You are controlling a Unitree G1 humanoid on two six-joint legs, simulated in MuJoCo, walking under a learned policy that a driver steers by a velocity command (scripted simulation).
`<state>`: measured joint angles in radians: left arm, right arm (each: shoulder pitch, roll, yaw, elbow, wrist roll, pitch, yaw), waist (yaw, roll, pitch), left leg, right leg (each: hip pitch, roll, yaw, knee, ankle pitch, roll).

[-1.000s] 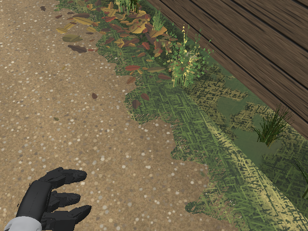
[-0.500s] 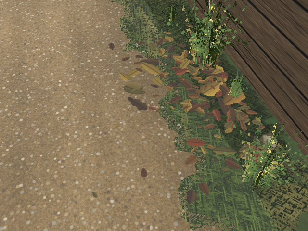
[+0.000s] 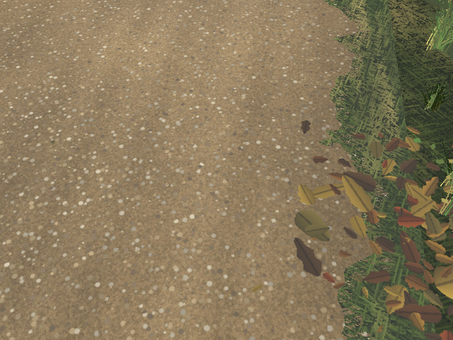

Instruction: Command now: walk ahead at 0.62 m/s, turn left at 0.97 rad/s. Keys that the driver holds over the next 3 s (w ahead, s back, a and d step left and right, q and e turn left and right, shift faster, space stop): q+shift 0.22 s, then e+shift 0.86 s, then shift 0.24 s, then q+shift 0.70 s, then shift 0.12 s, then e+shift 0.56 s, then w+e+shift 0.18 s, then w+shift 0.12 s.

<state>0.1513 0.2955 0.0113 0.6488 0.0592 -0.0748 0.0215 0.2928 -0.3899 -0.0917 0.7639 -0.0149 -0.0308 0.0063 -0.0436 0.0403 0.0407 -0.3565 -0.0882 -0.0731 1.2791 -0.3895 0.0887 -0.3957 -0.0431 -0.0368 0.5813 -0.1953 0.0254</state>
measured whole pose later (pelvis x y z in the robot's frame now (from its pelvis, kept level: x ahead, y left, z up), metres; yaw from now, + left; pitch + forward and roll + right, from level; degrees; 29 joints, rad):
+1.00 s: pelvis +0.27 -0.06 +0.02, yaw -13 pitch +3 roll +2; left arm 0.27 0.33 0.10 0.66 0.01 0.07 0.00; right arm 0.13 -0.30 -0.05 0.68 -0.02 0.05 -0.02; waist 0.03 0.02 0.04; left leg -0.52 -0.03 -0.08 0.92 -0.35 -0.06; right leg -0.29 0.13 0.19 0.47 -0.20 -0.08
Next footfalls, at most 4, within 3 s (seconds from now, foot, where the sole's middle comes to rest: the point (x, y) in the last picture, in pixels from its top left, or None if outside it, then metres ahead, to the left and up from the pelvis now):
0.28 left None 0.36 0.07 -0.76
0.70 right None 0.31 -0.14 -0.76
1.20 left None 0.38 0.03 -0.76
1.56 right None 0.26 -0.14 -0.76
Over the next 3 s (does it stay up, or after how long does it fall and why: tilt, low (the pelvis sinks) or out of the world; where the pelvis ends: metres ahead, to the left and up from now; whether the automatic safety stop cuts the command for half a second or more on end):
stays up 0.43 0.00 0.00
